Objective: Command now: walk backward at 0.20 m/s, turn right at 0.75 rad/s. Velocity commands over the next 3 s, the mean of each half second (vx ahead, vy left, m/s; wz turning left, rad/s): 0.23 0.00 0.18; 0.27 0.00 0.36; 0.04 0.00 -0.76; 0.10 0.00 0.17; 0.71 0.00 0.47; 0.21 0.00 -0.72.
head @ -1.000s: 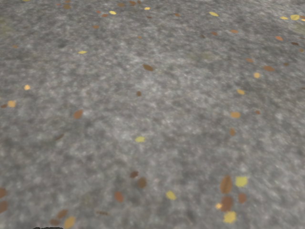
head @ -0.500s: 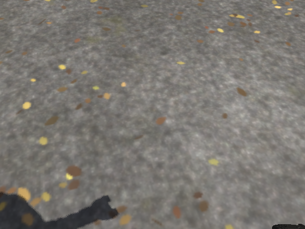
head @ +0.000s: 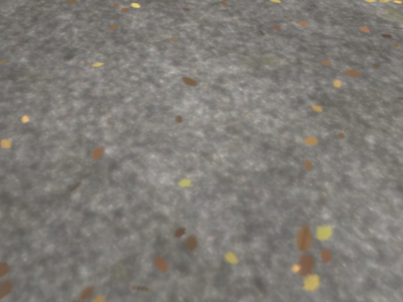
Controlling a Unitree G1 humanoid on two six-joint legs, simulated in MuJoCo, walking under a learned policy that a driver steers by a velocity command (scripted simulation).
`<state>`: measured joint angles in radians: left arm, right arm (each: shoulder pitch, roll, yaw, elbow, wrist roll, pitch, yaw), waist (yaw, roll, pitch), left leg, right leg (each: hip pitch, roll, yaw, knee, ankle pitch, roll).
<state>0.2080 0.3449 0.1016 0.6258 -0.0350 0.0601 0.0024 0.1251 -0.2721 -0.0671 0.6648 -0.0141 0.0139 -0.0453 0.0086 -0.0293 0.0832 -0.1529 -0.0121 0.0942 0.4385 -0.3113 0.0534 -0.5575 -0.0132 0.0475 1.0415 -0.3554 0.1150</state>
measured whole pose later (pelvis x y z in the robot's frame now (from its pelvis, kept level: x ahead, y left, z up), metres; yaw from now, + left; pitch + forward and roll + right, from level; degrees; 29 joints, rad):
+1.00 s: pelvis +0.20 +0.16 +0.01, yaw +18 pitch +0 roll -1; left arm 0.23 0.30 0.09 0.77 -0.02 0.02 0.02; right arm 0.18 -0.21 -0.02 0.69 -0.03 -0.04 -0.04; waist 0.01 -0.05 0.06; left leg -0.18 -0.05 0.14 0.35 -0.18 0.11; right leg -0.62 -0.06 0.08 1.05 -0.18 0.08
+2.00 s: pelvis +0.35 +0.17 +0.00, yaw +2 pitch +3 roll -1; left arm 0.15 0.29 0.07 0.63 -0.02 -0.04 -0.01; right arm 0.29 -0.31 -0.09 0.68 0.04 0.03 -0.03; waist -0.01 0.01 -0.01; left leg -0.37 -0.06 -0.20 0.53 -0.25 0.00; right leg -0.24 0.06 0.05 0.50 -0.38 -0.01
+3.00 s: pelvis +0.76 +0.32 -0.02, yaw -7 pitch +0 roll +3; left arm 0.24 0.33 0.10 0.60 0.00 0.01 -0.02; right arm -0.01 -0.29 -0.08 0.71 0.01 0.00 0.00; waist 0.05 0.02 0.11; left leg -0.39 0.03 0.03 1.17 -0.57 -0.04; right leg -0.47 0.03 -0.04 0.66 -0.20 -0.11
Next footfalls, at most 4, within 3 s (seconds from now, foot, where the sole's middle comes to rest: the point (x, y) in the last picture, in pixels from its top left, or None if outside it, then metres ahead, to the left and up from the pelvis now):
0.16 right None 0.05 -0.14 -0.78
0.68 left None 0.24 0.22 -0.78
1.36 right None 0.35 0.06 -0.78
1.72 left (106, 299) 0.43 0.31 -0.78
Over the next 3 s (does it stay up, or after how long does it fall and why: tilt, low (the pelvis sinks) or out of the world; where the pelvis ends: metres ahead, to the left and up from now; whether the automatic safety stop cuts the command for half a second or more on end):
stays up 0.76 0.32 -0.02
